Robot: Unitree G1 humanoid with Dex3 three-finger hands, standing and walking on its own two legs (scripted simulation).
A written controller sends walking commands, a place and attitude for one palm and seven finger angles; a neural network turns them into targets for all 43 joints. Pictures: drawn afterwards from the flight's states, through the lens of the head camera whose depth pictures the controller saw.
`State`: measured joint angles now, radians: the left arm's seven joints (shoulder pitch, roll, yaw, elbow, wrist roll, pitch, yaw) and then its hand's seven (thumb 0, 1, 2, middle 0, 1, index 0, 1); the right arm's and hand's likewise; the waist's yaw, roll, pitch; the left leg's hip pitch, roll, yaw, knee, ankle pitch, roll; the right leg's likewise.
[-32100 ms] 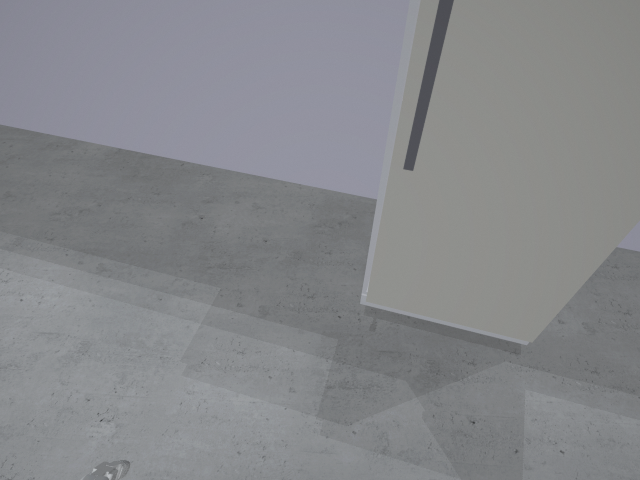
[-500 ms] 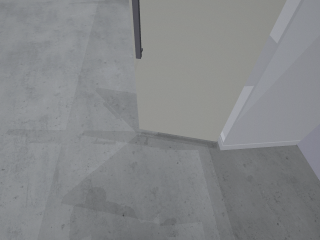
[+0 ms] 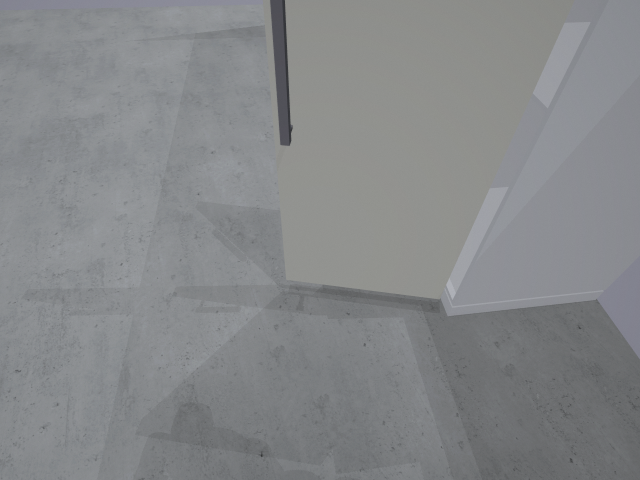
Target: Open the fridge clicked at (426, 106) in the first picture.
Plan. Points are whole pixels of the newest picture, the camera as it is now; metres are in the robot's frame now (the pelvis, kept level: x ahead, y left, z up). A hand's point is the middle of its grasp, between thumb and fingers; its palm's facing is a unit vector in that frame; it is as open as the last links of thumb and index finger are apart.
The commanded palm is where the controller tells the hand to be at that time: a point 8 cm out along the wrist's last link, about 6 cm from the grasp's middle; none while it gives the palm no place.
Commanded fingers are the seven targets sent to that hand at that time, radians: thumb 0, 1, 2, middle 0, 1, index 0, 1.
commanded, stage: let the arm hang, fingers relaxed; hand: left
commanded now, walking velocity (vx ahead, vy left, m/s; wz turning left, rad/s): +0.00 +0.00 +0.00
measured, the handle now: (281, 26) +0.84 +0.13 +0.20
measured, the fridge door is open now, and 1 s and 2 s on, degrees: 74 74 74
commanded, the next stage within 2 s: look to check the result in 0.28 s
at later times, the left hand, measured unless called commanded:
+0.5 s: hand out of the picture +0.09 +0.25 -0.16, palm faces -0.06 -0.94 -0.33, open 7.4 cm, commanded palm none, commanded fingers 0.00 0.90 0.90 -0.20 -0.30 -0.20 -0.30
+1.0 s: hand out of the picture +0.12 +0.24 -0.16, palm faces -0.05 -0.94 -0.35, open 7.4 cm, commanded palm none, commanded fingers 0.00 0.90 0.90 -0.20 -0.30 -0.20 -0.30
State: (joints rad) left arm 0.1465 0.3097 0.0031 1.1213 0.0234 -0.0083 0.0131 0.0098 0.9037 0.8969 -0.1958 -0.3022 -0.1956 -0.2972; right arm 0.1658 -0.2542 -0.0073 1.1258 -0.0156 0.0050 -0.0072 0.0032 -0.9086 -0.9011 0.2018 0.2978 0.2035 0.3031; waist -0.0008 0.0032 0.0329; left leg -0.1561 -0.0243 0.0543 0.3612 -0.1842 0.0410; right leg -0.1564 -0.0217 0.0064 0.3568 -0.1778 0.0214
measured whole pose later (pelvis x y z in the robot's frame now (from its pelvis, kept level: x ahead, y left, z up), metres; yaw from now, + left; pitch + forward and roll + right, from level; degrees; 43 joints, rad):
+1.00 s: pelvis +0.03 -0.01 +0.00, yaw +0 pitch -1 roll +0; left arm 0.09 0.35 -0.01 1.13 0.02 -0.02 0.01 0.01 0.90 0.90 -0.20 -0.30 -0.20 -0.30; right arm 0.07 -0.34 -0.01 1.14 -0.01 0.00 0.00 0.00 -0.91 -0.90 0.20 0.30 0.20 0.30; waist -0.01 -0.01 0.04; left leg -0.07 -0.01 0.05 0.27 -0.18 0.02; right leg -0.08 0.00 0.01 0.27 -0.18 0.01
